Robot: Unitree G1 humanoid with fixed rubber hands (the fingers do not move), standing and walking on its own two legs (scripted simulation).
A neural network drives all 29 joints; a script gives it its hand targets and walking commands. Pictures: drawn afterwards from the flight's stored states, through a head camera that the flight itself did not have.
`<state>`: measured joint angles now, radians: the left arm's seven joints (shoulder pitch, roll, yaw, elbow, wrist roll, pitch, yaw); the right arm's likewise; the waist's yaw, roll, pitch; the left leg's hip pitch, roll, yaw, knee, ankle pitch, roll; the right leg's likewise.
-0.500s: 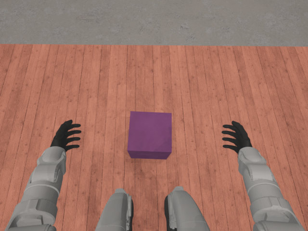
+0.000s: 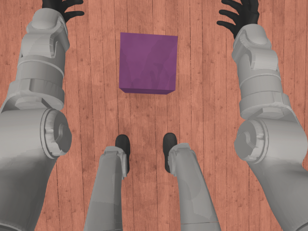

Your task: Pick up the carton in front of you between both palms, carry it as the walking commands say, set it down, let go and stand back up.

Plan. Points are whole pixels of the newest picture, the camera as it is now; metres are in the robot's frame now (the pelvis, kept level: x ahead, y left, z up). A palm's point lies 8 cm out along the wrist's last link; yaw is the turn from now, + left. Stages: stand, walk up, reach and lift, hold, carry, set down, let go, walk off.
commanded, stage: reach and lift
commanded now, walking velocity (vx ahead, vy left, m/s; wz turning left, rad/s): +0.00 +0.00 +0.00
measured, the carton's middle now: (147, 68) +0.53 -0.02 -0.52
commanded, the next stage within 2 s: none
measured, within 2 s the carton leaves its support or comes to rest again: leaves its support in 1.76 s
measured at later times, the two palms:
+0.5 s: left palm (88, 54) +0.54 +0.18 -0.32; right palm (207, 60) +0.52 -0.21 -0.32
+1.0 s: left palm (101, 64) +0.54 +0.17 -0.46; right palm (192, 67) +0.52 -0.20 -0.46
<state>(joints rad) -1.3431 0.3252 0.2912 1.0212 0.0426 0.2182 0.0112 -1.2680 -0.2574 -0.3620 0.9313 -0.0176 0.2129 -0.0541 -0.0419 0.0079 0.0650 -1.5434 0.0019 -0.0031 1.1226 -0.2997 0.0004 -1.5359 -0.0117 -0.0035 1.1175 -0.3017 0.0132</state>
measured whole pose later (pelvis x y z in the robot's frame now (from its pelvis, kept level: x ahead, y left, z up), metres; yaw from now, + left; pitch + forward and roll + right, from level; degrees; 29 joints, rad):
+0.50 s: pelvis +0.00 +0.00 -0.16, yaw -1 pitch +51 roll -1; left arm -1.26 0.34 0.17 0.97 -0.10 0.09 0.10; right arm -1.20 -0.28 -0.25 0.92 0.12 0.07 -0.10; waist -0.03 0.01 0.02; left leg -2.14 -0.02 -0.03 1.78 -0.53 -0.02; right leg -2.13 0.01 0.01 1.77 -0.53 0.03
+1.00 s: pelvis -0.02 +0.00 -0.28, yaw -1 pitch +36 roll -1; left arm -1.58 0.43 0.02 1.18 -0.25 0.07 0.11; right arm -1.54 -0.38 -0.10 1.16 0.25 0.05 -0.12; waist -0.02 -0.01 0.46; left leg -2.25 -0.02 -0.03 2.20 -0.57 -0.03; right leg -2.25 0.02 0.02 2.19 -0.57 0.03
